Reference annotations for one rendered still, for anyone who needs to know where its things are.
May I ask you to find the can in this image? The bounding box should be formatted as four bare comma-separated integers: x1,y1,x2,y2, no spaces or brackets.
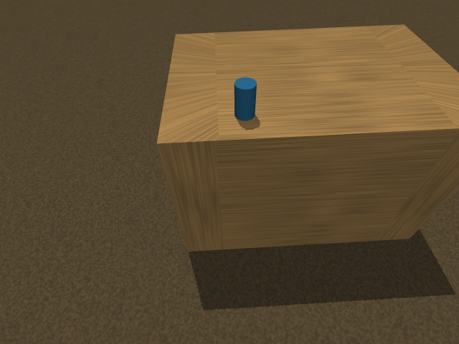
235,77,257,121

